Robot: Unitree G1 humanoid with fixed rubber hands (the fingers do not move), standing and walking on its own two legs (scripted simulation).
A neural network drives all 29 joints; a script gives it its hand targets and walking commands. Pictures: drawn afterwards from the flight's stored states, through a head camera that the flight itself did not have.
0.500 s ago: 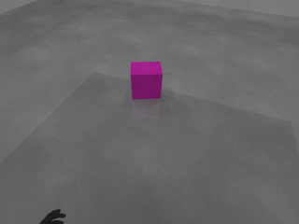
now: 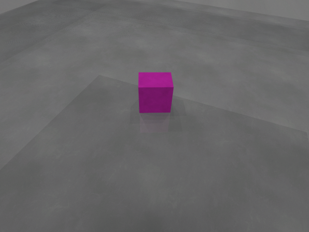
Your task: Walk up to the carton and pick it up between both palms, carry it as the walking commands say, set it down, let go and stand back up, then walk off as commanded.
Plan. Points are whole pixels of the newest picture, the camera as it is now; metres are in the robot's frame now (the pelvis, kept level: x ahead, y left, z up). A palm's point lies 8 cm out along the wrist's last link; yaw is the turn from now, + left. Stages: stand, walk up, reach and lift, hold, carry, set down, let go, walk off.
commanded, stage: walk up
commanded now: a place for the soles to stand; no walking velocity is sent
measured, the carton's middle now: (154, 92) +1.35 +0.02 -0.62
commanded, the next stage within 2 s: none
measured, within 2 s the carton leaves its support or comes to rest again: neither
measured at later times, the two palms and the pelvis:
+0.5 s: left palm (49, 216) +0.21 +0.32 -0.10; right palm (288, 220) +0.21 -0.34 -0.09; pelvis +0.14 +0.00 -0.01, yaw +1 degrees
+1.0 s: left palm (70, 170) +0.34 +0.30 -0.10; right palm (270, 176) +0.34 -0.35 -0.10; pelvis +0.27 -0.02 -0.01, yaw +0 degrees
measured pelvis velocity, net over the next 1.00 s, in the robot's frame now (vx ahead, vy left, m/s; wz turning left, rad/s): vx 0.27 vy -0.02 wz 0.00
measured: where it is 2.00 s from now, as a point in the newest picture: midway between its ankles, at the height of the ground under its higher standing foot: (155, 195)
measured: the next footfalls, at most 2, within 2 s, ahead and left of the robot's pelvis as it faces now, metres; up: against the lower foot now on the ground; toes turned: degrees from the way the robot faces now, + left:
right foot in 0.20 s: +0.18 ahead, -0.16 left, +0.00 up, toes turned -3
left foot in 0.48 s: +0.26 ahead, +0.12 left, +0.00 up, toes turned +0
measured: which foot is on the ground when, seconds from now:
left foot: down 0.00-0.20, up 0.22-0.46, down 0.48-0.88, up 0.90-1.00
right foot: up 0.00-0.18, down 0.20-0.50, up 0.52-0.86, down 0.88-1.00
